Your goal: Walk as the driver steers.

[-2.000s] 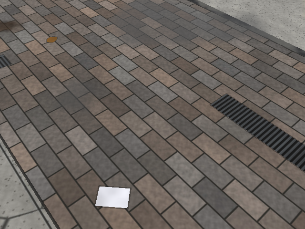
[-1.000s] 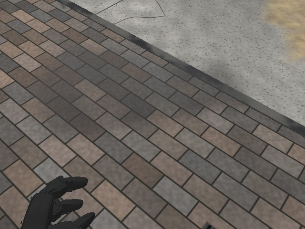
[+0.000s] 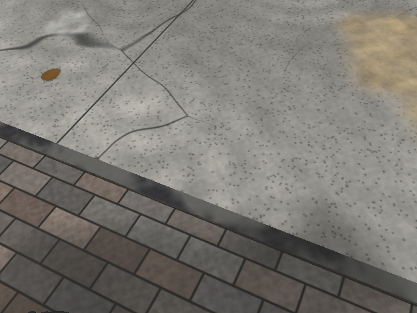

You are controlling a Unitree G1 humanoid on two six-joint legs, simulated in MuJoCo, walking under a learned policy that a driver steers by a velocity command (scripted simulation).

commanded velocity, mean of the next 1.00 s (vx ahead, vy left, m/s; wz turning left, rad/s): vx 0.24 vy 0.00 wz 0.54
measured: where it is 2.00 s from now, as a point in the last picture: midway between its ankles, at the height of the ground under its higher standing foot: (202, 269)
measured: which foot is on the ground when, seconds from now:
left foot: up 0.00-0.36, down 0.38-0.90, up 0.92-1.00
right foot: down 0.00-0.40, up 0.42-0.86, down 0.88-1.00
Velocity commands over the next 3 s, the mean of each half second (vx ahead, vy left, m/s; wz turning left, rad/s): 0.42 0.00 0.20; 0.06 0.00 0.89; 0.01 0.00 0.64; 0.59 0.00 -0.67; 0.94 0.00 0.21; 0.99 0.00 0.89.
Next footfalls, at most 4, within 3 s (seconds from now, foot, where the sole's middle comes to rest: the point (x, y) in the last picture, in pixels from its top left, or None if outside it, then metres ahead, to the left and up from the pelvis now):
0.38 left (195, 296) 0.52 0.09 -0.72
0.88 right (245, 265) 0.61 -0.07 -0.72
1.40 left None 0.40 0.10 -0.72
2.04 right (198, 202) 0.86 0.08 -0.72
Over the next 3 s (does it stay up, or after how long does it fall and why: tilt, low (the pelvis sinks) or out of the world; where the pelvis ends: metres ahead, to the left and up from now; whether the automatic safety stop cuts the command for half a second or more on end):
stays up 1.39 0.49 0.03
